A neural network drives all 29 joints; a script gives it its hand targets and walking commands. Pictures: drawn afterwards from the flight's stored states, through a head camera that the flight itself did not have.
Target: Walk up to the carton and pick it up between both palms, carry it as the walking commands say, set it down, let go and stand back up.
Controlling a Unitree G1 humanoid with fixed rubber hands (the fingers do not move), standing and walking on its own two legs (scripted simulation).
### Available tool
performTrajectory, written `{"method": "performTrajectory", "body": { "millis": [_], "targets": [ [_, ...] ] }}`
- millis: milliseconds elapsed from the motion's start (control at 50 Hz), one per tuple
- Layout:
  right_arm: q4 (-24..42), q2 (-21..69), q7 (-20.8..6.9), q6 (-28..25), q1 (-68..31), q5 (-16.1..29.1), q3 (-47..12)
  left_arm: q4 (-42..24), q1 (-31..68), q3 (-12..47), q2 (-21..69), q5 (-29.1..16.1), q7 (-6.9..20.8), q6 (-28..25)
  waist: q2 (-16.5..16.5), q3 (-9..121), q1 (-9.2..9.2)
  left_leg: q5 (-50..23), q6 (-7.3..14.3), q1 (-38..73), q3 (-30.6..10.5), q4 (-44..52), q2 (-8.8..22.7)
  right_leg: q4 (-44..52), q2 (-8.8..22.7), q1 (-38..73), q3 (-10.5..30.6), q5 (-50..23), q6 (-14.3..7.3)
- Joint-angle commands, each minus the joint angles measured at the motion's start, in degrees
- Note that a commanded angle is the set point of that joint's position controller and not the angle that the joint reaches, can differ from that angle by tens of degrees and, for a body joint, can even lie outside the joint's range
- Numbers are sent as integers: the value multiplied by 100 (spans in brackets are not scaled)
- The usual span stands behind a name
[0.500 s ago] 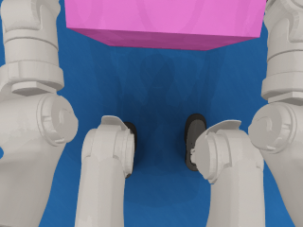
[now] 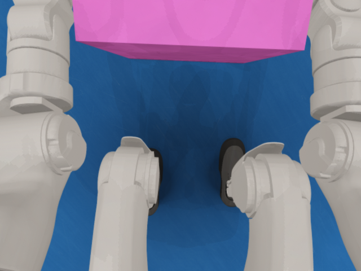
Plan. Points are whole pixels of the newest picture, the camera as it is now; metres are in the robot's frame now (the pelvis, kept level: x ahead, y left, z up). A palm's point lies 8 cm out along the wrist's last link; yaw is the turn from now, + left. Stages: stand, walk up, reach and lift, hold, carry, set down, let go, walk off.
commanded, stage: set down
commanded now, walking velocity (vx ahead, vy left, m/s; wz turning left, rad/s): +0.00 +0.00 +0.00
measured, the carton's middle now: out of the picture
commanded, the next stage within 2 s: let go in 1.80 s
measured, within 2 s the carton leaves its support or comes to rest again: neither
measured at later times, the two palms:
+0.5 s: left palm out of the picture +0.55 +0.24 -0.17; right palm out of the picture +0.55 -0.21 -0.18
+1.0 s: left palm out of the picture +0.56 +0.26 -0.05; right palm out of the picture +0.56 -0.23 -0.05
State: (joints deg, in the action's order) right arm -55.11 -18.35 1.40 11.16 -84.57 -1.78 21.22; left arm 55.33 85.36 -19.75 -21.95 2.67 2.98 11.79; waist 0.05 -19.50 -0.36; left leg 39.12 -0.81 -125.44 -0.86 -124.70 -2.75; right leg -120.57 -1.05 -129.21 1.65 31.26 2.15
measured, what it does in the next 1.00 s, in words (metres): rises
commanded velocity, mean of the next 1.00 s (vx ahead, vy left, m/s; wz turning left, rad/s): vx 0.00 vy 0.00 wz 0.00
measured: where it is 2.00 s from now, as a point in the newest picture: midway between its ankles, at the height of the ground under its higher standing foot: (189, 187)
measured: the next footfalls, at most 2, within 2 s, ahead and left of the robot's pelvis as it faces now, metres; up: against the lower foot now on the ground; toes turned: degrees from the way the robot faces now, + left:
none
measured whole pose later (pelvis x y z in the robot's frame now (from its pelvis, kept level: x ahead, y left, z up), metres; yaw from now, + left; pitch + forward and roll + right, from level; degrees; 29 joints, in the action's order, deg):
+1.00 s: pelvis -0.01 +0.00 +0.08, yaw +1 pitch +35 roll -2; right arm -42.4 -29.9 2.8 21.3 -82.0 12.7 13.5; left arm 42.7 83.4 -11.5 -33.5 -11.6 -0.9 21.1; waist 0.4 -26.7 0.6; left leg 35.6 -0.3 -110.5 -1.8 -111.3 -3.8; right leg -107.4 0.6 -112.6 0.8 29.7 1.7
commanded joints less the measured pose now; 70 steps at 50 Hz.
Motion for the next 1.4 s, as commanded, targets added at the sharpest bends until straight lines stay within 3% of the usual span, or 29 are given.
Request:
{"method": "performTrajectory", "body": {
  "millis": [0,60,120,220,260,300,320,360,400,420,460,500,620,700,740,760,820,840,920,1040,1080,1100,1200,1240,1260,1320,1340,1360,1380],
  "targets": [
    [259,-462,205,-331,-1621,437,-734,-282,1497,643,-692,-418,-252,-348,-9,6251,-54,-2146,-191,2197,308,1151,-33,199,-209,4704,-448,-2321,8],
    [484,-743,424,-532,-1849,823,-802,-520,1718,825,-1073,-747,-528,-569,-85,7085,13,-2635,-210,2113,313,1016,-63,-43,-181,5219,-383,-3188,-62],
    [56,-968,443,-584,-1559,945,-865,-26,1501,949,-1209,-927,-613,-598,-129,7192,148,-2922,-218,2065,202,966,-19,-179,-89,5035,-405,-3415,-88],
    [116,-1251,417,-669,-1444,1085,-778,-348,1610,939,-1328,-929,-656,-694,334,7255,60,-3006,-200,2338,233,925,33,-63,-23,4319,-380,-3054,-108],
    [-5,-1435,385,-653,-1476,1156,-806,-187,1525,895,-1561,-982,-643,-652,150,7295,93,-2714,-174,2255,218,925,57,-91,39,4410,-405,-2855,-72],
    [114,-1669,371,-640,-1569,1125,-699,-334,1686,991,-1516,-1004,-646,-601,306,7163,190,-2691,-152,2517,176,952,116,-56,66,3910,-501,-2531,-47],
    [45,-1597,340,-609,-1627,1240,-796,-338,1725,982,-1556,-1029,-613,-579,428,7056,62,-2470,-142,2537,225,970,143,17,94,3762,-462,-2286,-42],
    [-16,-1793,311,-600,-1696,1184,-742,-354,1855,1036,-1579,-1156,-588,-550,228,6995,193,-2342,-128,2458,144,1007,149,-51,154,3734,-518,-2137,-46],
    [-97,-1787,272,-580,-1702,1208,-777,-414,1948,1219,-1417,-1315,-523,-540,358,6851,298,-2350,-115,2678,130,1056,170,0,163,3434,-579,-1982,-60],
    [-18,-1853,273,-579,-1727,1218,-831,-364,1934,1186,-1509,-1340,-505,-520,140,6968,328,-2355,-106,2591,111,1002,166,-6,168,3655,-543,-2067,-57],
    [64,-1758,238,-561,-1845,1379,-948,-341,1857,1266,-1528,-1431,-467,-501,178,7220,173,-2463,-96,2843,135,980,174,-14,179,3811,-527,-2162,-63],
    [114,-1848,210,-549,-1771,1332,-917,-353,1757,1180,-1637,-1436,-458,-470,52,7332,225,-2564,-85,2861,121,989,167,1,164,3881,-577,-2229,-67],
    [1174,-2026,240,-257,-1636,1423,-822,-1121,1506,799,-2060,-1208,-474,-256,114,9128,-8,-3030,-61,3527,306,1153,53,246,35,5073,-568,-2874,-91],
    [2125,-2209,319,202,-1696,1512,-752,-2356,1913,686,-2367,-1291,-599,112,45,10652,115,-3024,-38,4159,410,1484,-62,550,-63,6216,-638,-3112,-126],
    [2567,-2400,410,497,-1955,1610,-750,-2591,2113,780,-2480,-1437,-635,398,238,11386,165,-3018,-28,4936,442,1684,-53,802,-83,6640,-648,-2985,-169],
    [2242,-2445,374,649,-1806,1539,-699,-2270,1940,773,-2323,-1455,-602,536,168,10724,140,-3071,-72,4359,478,1702,-94,841,-67,6653,-563,-3184,-253],
    [2343,-2427,329,803,-1535,1403,-536,-2540,1729,686,-2321,-1500,-539,665,100,10516,314,-2905,-17,4097,395,2079,-134,1091,-97,6785,-502,-3240,-324],
    [2028,-2253,276,849,-1264,1442,-561,-2435,1682,588,-2377,-1408,-515,684,183,10225,190,-2948,-31,4130,416,2108,-123,1158,-103,6534,-461,-3154,-315],
    [2300,-2296,146,787,-1556,1422,-551,-2312,1654,541,-2296,-1413,-401,718,112,10112,164,-2945,-27,4020,336,2471,-154,1514,-131,6594,-417,-3204,-356],
    [1590,-2184,-46,800,-1558,1223,-436,-1714,1669,473,-2169,-1303,-194,747,321,9119,160,-2666,-51,4271,257,3092,-91,2282,-131,5844,-426,-2529,-335],
    [1011,-2032,-163,734,-1322,1068,-379,-1010,1409,443,-1851,-1208,-86,692,275,8103,185,-2430,-67,3894,229,3337,-54,2583,-99,5299,-421,-2207,-347],
    [932,-1878,-212,687,-1203,982,-375,-1027,1331,336,-1832,-1124,-37,645,141,8077,149,-2525,-77,3842,205,3460,-49,2636,-89,5371,-434,-2325,-320],
    [861,-1792,-300,558,-1012,772,-81,-1125,1221,178,-1726,-781,76,566,450,7814,167,-2438,-149,4248,274,4030,-44,3265,-121,4982,-529,-2007,-277],
    [1059,-1886,-300,510,-928,607,58,-1371,1141,139,-1723,-751,99,532,429,7988,278,-2725,-172,4540,245,4305,-54,3522,-146,5279,-538,-2301,-249],
    [1281,-1927,-289,501,-988,588,57,-1294,945,33,-1814,-718,112,538,326,8335,123,-2944,-177,4651,261,4339,-85,3574,-154,5593,-500,-2526,-223],
    [1492,-1727,-339,466,-783,698,-52,-1478,738,142,-1704,-809,143,492,143,8515,180,-3261,-160,4673,262,4690,-95,3850,-145,6339,-435,-3133,-229],
    [1431,-1826,-339,466,-715,663,-1,-1611,706,74,-1732,-778,141,456,227,8727,84,-3397,-209,4798,293,4807,-128,3954,-137,6616,-365,-3300,-240],
    [1494,-1566,-360,484,-581,688,-147,-1644,585,57,-1732,-798,153,440,-11,8555,51,-3381,-179,4520,298,4984,-128,4079,-114,6918,-311,-3502,-245],
    [1557,-1704,-372,456,-700,614,-65,-1647,596,81,-1741,-806,150,435,-89,8556,172,-3319,-189,4429,276,5092,-128,4119,-121,7163,-322,-3665,-243]
  ]
}}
